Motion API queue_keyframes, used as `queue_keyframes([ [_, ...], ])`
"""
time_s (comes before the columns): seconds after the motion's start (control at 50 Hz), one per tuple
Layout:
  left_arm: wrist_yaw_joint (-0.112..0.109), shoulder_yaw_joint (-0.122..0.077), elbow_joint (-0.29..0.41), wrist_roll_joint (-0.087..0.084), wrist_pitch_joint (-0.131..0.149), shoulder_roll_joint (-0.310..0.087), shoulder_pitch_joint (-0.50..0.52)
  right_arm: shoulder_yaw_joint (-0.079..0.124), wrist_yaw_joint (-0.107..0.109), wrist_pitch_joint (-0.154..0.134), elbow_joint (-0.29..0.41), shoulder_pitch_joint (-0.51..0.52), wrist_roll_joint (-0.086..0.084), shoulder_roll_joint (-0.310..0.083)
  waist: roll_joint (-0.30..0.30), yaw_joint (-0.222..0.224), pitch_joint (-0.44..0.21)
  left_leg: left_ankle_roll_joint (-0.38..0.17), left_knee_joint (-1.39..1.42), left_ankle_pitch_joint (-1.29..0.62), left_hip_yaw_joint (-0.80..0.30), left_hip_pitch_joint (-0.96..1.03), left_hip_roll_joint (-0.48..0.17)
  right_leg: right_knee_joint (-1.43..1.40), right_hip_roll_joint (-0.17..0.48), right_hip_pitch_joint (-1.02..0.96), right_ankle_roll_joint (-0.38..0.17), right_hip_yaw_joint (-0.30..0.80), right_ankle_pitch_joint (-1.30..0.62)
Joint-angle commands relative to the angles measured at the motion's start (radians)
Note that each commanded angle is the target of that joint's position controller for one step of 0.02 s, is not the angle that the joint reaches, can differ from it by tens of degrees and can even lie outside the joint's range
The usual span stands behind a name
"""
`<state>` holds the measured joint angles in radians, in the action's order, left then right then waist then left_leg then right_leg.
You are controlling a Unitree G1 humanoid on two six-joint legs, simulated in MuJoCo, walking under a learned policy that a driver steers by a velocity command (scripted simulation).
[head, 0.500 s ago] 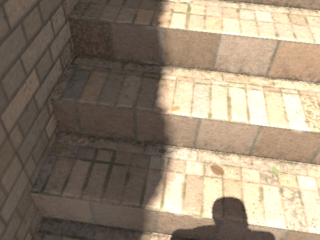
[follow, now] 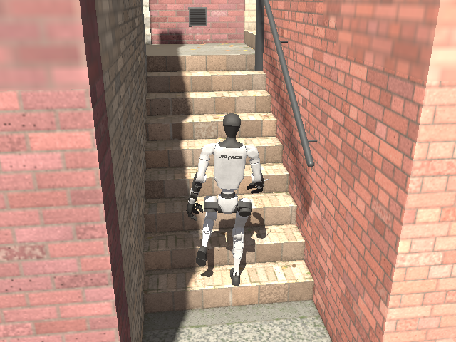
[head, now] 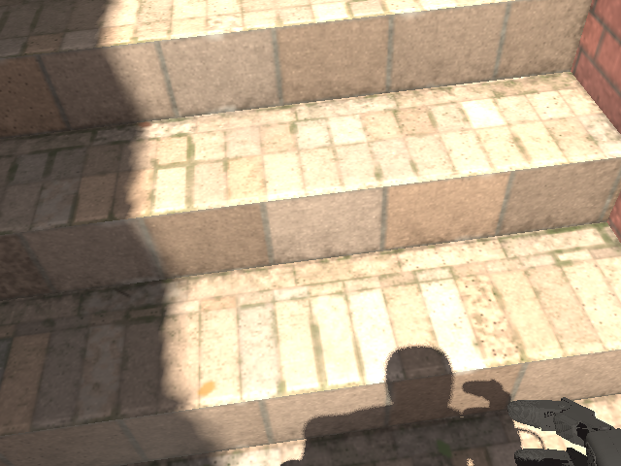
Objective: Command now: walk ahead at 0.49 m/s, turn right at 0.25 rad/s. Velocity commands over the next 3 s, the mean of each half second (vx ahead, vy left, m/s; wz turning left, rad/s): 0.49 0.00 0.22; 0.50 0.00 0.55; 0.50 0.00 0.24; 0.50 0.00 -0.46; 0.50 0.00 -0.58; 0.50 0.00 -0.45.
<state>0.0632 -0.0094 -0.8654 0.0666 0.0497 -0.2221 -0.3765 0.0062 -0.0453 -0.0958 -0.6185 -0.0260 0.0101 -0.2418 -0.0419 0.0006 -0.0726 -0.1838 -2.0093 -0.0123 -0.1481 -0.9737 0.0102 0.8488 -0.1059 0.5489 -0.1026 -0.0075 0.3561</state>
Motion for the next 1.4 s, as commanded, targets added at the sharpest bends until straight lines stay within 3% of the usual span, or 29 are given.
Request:
queue_keyframes([
  [0.02, 0.036, -0.003, -0.011, 0.037, 0.054, -0.07, 0.16, -0.015, -0.027, 0.027, 0.003, -0.148, -0.011, -0.025, 0.066, -0.136, 0.012, -0.045, 0.035, -0.148, 0.075, -0.128, -0.029, -0.454, 0.131, 0.131, 0.015, 0.175, -0.014],
  [0.14, 0.059, 0.041, -0.184, 0.096, 0.059, -0.058, -0.146, -0.04, -0.007, 0.045, 0.062, 0.122, -0.021, 0.001, 0.057, -0.007, 0.055, -0.054, -0.06, -0.061, 0.096, -0.509, 0.005, -0.55, 0.248, -0.21, 0.007, 0.204, -0.017],
  [0.22, 0.059, 0.065, -0.151, 0.024, 0.047, -0.044, -0.105, -0.058, -0.029, 0.122, 0.076, 0.197, 0.023, 0.071, 0.216, -0.038, 0.041, 0.01, 0.184, 0.096, 0.352, -0.193, -0.037, -0.714, 0.313, -0.149, -0.131, 0.07, -0.7],
  [0.28, 0.083, 0.03, -0.177, -0.044, 0.073, -0.223, -0.128, -0.047, -0.069, 0.182, 0.104, 0.181, 0.004, -0.012, 0.205, -0.075, -0.066, 0.064, 0.635, 0.3, 0.451, 0.132, 0.088, -0.573, 0.369, -0.331, -0.144, 0.008, -1.956],
  [0.32, 0.064, -0.012, -0.155, -0.039, 0.059, -0.28, -0.086, -0.03, -0.048, 0.152, 0.03, -0.028, 0.017, -0.033, 0.241, -0.101, -0.137, 0.066, 1.073, 0.39, 0.426, 0.194, 0.157, -0.317, 0.415, -0.687, -0.126, 0.005, -2.132],
  [0.34, 0.087, -0.011, -0.141, 0.054, 0.044, -0.245, -0.113, 0.005, -0.029, 0.15, -0.113, -0.376, 0.017, -0.106, 0.151, -0.155, -0.303, -0.026, 1.034, 0.052, 0.175, 0.682, 0.122, -0.002, 0.365, -0.367, -0.079, 0.018, -2.129],
  [0.36, 0.115, 0.007, -0.08, 0.106, 0.026, -0.158, -0.096, 0.019, -0.017, 0.142, -0.24, -0.642, 0.007, -0.17, -0.158, -0.204, -0.504, -0.223, 1.311, 0.012, -0.352, 1.156, -0.045, 0.403, 0.187, 0.071, -0.033, 0.121, -1.225],
  [0.38, 0.146, -0.021, -0.115, 0.042, 0.008, -0.145, -0.039, 0.015, -0.013, 0.142, -0.246, -0.766, 0.074, -0.134, -0.252, -0.284, -0.342, -0.304, 1.603, 0.242, -0.789, 1.046, -0.171, 0.984, -0.082, 0.32, -0.038, 0.275, -0.473],
  [0.4, 0.111, -0.025, -0.068, -0.014, 0.003, -0.066, 0.08, 0.024, -0.014, 0.1, -0.343, -0.672, 0.072, -0.111, -0.027, -0.183, -0.025, -0.153, 1.593, 0.558, -0.644, 0.911, -0.154, 1.253, -0.055, 0.673, -0.117, 0.321, -0.48],
  [0.48, 0.007, 0.034, 0.063, 0.007, -0.015, 0.003, 0.185, -0.062, -0.051, 0.035, -0.44, -0.282, 0.061, 0.169, 0.166, 0.103, -0.002, -0.065, 1.574, 0.167, -0.167, 0.548, -0.094, 1.33, 0.111, 0.75, -0.173, 0.188, -0.339],
  [0.58, -0.025, 0.077, 0.17, -0.04, 0.013, 0.027, 0.498, -0.043, -0.05, 0.002, -0.48, -0.487, 0.121, 0.048, 0.069, 0.008, -0.015, -0.028, 1.69, 0.234, -0.118, 0.417, -0.024, 1.102, 0.148, 0.701, -0.091, 0.01, -0.153],
  [0.66, -0.01, 0.064, 0.228, -0.043, -0.035, -0.004, 0.6, -0.006, -0.102, -0.016, -0.343, -0.352, 0.018, -0.115, -0.087, 0.071, -0.067, -0.168, 1.899, -0.622, -0.132, 0.106, -0.102, 0.654, 0.083, -0.042, 0.067, -0.201, -0.083],
  [0.7, -0.019, 0.045, 0.195, -0.035, -0.074, -0.067, 0.46, 0.022, -0.093, -0.054, -0.348, -0.366, -0.019, -0.173, -0.115, 0.113, -0.087, -0.143, 1.711, -1.293, -0.14, 0.612, -0.221, 0.31, 0.01, 0.066, 0.075, -0.181, -0.082],
  [0.72, -0.041, 0.026, 0.181, -0.041, -0.069, -0.097, 0.378, 0.04, -0.097, -0.053, -0.371, -0.382, -0.011, -0.168, -0.123, 0.12, -0.143, -0.114, 1.546, -1.432, -0.119, 0.776, -0.214, 0.113, -0.007, 0.033, 0.037, -0.131, -0.038],
  [0.74, -0.049, 0.009, 0.109, -0.053, -0.06, -0.118, 0.096, 0.038, -0.094, -0.04, -0.409, -0.509, 0.05, -0.087, 0.053, 0.133, -0.447, -0.045, 1.17, -1.393, -0.086, 0.662, -0.149, 0.145, 0.136, -0.38, -0.122, 0.171, -0.418],
  [0.76, -0.062, -0.017, 0.003, -0.028, -0.05, -0.186, -0.158, -0.012, -0.111, -0.024, -0.408, -0.537, 0.112, 0.085, 0.306, 0.181, -0.535, -0.004, 0.833, -0.453, -0.084, 0.289, 0.011, -0.229, 0.391, -0.668, -0.324, 0.719, -0.177],
  [0.78, -0.061, -0.02, 0.018, 0.009, -0.044, -0.194, -0.15, 0.017, -0.124, 0.008, -0.451, -0.424, 0.052, 0.046, 0.313, 0.23, -0.241, 0.005, 0.273, -0.051, -0.155, 0.022, 0.076, -0.456, 0.465, -0.406, -0.294, 1.03, 0.475],
  [0.8, -0.064, -0.028, -0.012, -0.013, -0.011, -0.204, -0.053, 0.021, -0.117, 0.016, -0.415, -0.339, 0.009, 0.036, 0.259, 0.148, -0.009, -0.002, 0.059, -0.073, -0.1, -0.177, 0.041, -0.449, 0.448, -0.249, -0.243, 0.871, 0.509],
  [0.84, -0.052, 0.032, -0.091, -0.033, 0.011, 0.076, 0.112, 0.023, -0.066, 0.032, -0.363, -0.237, 0.032, 0.027, 0.007, 0.028, -0.046, -0.074, -0.01, -0.013, -0.094, -0.173, 0.007, -0.423, 0.432, -0.182, -0.192, 0.533, 0.219],
  [0.88, -0.05, 0.069, -0.135, -0.043, 0.024, 0.214, 0.162, 0.0, -0.051, 0.055, -0.303, -0.184, 0.035, 0.106, 0.01, -0.037, -0.061, -0.092, 0.049, 0.058, -0.07, -0.205, -0.042, -0.422, 0.358, -0.211, -0.106, 0.269, -0.001],
  [1.06, -0.018, 0.057, -0.263, 0.106, 0.05, 0.074, -0.135, -0.051, -0.037, 0.078, -0.123, 0.119, -0.024, 0.098, 0.059, 0.042, 0.04, -0.149, -0.104, 0.211, 0.022, -0.682, -0.104, -0.67, 0.432, -0.511, -0.125, -0.011, -0.167],
  [1.16, 0.005, 0.089, -0.393, 0.116, 0.058, 0.127, -0.371, -0.083, -0.031, 0.119, 0.005, 0.391, 0.012, 0.084, 0.053, 0.077, 0.047, -0.146, 0.181, 0.1, 0.194, -0.685, -0.188, -0.8, 0.408, -0.586, -0.097, -0.111, -0.181],
  [1.22, 0.039, 0.071, -0.348, 0.034, 0.051, 0.065, -0.267, -0.088, -0.078, 0.176, 0.043, 0.531, 0.027, 0.095, 0.165, 0.01, 0.068, -0.084, 0.42, 0.271, 0.322, -0.128, -0.144, -0.915, 0.396, -0.244, -0.146, -0.228, -0.67],
  [1.3, 0.031, 0.007, -0.31, -0.036, 0.102, -0.122, -0.259, -0.056, -0.062, 0.152, -0.073, 0.232, 0.034, 0.069, 0.315, -0.126, -0.061, -0.055, 0.919, 0.405, 0.361, 0.258, 0.028, -0.591, 0.45, -0.635, -0.095, -0.179, -1.823],
  [1.32, 0.052, -0.011, -0.29, 0.014, 0.109, -0.122, -0.306, -0.039, -0.033, 0.149, -0.127, 0.018, 0.035, 0.009, 0.218, -0.16, -0.285, -0.111, 0.831, -0.043, 0.216, 0.735, -0.023, -0.349, 0.41, -0.386, -0.04, -0.114, -1.782],
  [1.34, -0.035, -0.036, -0.246, -0.123, 0.14, -0.143, -0.233, 0.005, 0.054, 0.092, -0.219, -0.35, 0.017, 0.005, 0.109, -0.264, -0.325, -0.067, 1.035, 0.221, -0.028, 1.074, -0.106, 0.068, 0.273, -0.107, -0.008, -0.157, -1.317],
  [1.36, -0.04, -0.025, -0.203, -0.143, 0.149, -0.041, -0.212, 0.061, 0.085, 0.072, -0.271, -0.32, 0.027, -0.149, -0.133, -0.205, -0.346, -0.092, 1.437, 0.212, -0.469, 1.11, -0.303, 0.5, 0.104, 0.117, 0.026, -0.041, -0.251],
  [1.38, 0.077, -0.004, -0.286, -0.022, 0.094, 0.113, -0.325, 0.042, 0.02, 0.079, -0.368, -0.432, 0.103, -0.13, -0.165, -0.194, -0.473, -0.044, 1.551, 0.408, -0.586, 0.98, -0.357, 0.802, 0.132, 0.173, -0.028, 0.355, -0.413],
  [1.4, 0.091, -0.043, -0.26, -0.028, 0.083, 0.09, -0.157, 0.053, 0.009, 0.049, -0.394, -0.351, 0.098, -0.118, -0.099, -0.158, -0.101, -0.058, 1.523, 0.436, -0.489, 0.674, -0.317, 1.052, 0.109, 0.304, -0.024, 0.336, -0.444],
])
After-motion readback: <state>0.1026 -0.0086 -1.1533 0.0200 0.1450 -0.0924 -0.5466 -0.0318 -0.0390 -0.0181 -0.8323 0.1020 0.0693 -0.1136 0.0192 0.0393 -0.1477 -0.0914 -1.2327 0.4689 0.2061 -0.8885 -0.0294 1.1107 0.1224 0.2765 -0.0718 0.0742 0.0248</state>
